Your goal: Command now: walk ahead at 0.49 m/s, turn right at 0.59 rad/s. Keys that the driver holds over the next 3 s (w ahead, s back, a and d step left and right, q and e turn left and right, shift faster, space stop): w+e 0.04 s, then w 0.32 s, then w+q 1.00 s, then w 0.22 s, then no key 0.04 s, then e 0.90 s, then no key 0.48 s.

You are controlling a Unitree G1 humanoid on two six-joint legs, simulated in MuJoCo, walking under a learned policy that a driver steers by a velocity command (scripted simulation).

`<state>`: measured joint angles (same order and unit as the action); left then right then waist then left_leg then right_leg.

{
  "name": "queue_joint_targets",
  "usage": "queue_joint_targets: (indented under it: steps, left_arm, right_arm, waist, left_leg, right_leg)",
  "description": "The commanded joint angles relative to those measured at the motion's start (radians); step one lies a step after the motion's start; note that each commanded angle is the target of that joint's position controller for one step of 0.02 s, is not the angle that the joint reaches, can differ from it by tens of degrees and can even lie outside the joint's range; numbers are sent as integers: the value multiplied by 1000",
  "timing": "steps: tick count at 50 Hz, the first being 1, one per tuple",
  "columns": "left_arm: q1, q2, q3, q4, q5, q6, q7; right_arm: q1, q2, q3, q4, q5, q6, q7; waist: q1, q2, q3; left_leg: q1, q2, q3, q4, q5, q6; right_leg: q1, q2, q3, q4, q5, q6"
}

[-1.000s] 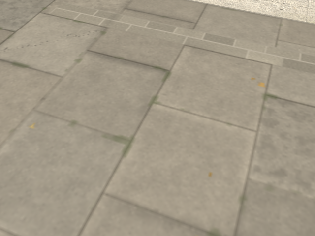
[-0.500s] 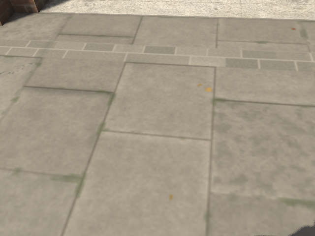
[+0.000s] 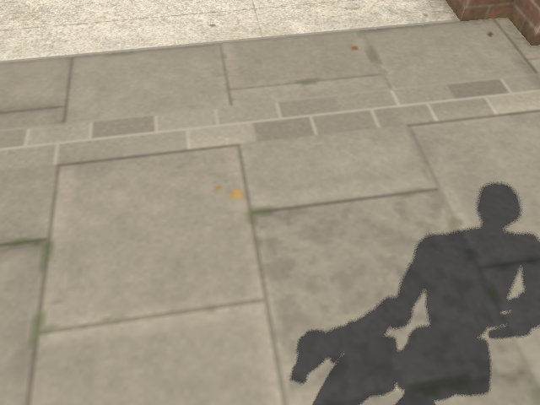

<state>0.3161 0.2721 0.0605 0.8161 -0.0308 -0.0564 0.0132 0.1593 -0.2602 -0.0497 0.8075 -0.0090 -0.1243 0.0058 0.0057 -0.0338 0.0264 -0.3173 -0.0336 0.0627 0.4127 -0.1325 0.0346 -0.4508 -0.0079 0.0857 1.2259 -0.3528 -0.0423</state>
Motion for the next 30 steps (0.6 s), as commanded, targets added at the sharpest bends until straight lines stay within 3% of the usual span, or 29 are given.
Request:
queue_joint_targets:
  steps: [1, 5, 9, 13, 15, 16, 17, 18, 19, 20, 21, 22, 23, 24, 25, 27, 30]
  left_arm:
    - [27, 29, 12, -84, -4, 5, -5]
    - [-57, 17, 2, -138, 13, 9, -6]
    - [-189, 12, -12, -173, 17, -13, -31]
    - [-314, 25, -17, -226, 8, -19, -51]
    - [-319, 48, -10, -243, 9, -21, -56]
    - [-271, 67, 0, -235, 13, -23, -56]
    - [-152, 100, 22, -200, 19, -24, -53]
    - [22, 162, 53, -149, 20, -21, -42]
    - [169, 285, 80, -134, 42, -15, -26]
    - [192, 261, 71, -129, 30, -17, -27]
    - [143, 188, 47, -130, 34, -24, -32]
    - [69, 145, 34, -136, 31, -27, -33]
    - [-6, 104, 22, -137, 28, -32, -39]
    - [-56, 70, 15, -140, 29, -41, -41]
    - [-81, 61, 15, -133, 35, -51, -43]
    - [-81, 67, 22, -108, 44, -70, -40]
    - [-44, 76, 29, -70, 53, -74, -21]
  right_arm:
    - [31, -83, -23, -22, 0, -14, 4]
    - [78, -133, -40, 19, 5, -20, 9]
    - [97, -158, -39, 36, 20, -4, 8]
    - [181, -193, -41, 75, 38, 19, 9]
    - [191, -206, -43, 89, 44, 35, 7]
    - [178, -214, -43, 90, 46, 42, 5]
    - [168, -208, -39, 92, 45, 49, 3]
    - [174, -175, -24, 85, 33, 48, -2]
    - [238, -75, 12, 47, 10, 33, 5]
    - [262, -57, 21, 61, 25, 7, 11]
    - [186, -153, -9, 47, 63, -3, 16]
    - [123, -149, -10, 26, 71, -1, 14]
    - [101, -135, -12, 28, 54, 9, 9]
    - [115, -130, -20, 37, 43, 27, 4]
    - [145, -110, -19, 47, 42, 45, 4]
    - [160, -78, -19, 53, 44, 68, 1]
    - [98, -65, -24, 28, 39, 75, -3]
  waist:
    - [-1, 108, -42]
    - [-7, 68, -12]
    - [-41, 68, 13]
    - [-81, 92, 41]
    - [-63, 112, 37]
    - [-23, 123, 9]
    - [46, 115, -62]
    - [119, 89, -172]
    - [127, -131, -329]
    - [115, -214, -444]
    - [119, -117, -307]
    - [88, -88, -200]
    - [49, -40, -131]
    - [14, -61, -94]
    - [-11, -75, -79]
    - [-31, -48, -52]
    - [-21, -27, -8]
  left_leg:
    - [160, 284, -255, -260, 36, 171]
    - [167, 298, -157, -299, 151, 205]
    - [181, 252, -41, -289, 187, 172]
    - [267, 293, -46, -254, 143, 151]
    - [328, 322, -53, -202, 209, 135]
    - [335, 318, -37, -134, 335, 119]
    - [313, 280, 7, 18, 492, 94]
    - [192, 229, 52, 241, 485, 56]
    - [-192, 110, 73, 662, 86, -10]
    - [-379, 14, -96, 880, -438, -17]
    - [-472, 68, -167, 954, -396, 1]
    - [-477, 115, -148, 921, -307, 12]
    - [-436, 154, -141, 856, -228, 7]
    - [-378, 182, -153, 799, -166, 3]
    - [-319, 188, -156, 785, -121, -4]
    - [-313, 176, -168, 767, -59, -16]
    - [-405, 156, -204, 659, 60, -26]
  right_leg:
    - [-182, -122, 29, -8, 61, 3]
    - [-260, -130, 41, -166, 172, 13]
    - [-206, -108, -37, -442, 358, 8]
    - [-179, -84, -90, -584, 308, -5]
    - [-150, -61, -110, -634, 220, -32]
    - [-63, -33, -133, -672, 207, -51]
    - [113, 8, -164, -717, 236, -75]
    - [378, -10, -125, -696, 264, -107]
    - [775, -301, 296, -713, 227, -243]
    - [851, -432, 654, -896, 152, -326]
    - [741, -401, 527, -910, 143, -270]
    - [602, -359, 356, -918, 189, -228]
    - [469, -309, 240, -953, 236, -200]
    - [380, -271, 151, -995, 254, -174]
    - [317, -252, 99, -1033, 269, -165]
    - [279, -243, 10, -1074, 370, -168]
    - [316, -237, -89, -1091, 448, -156]
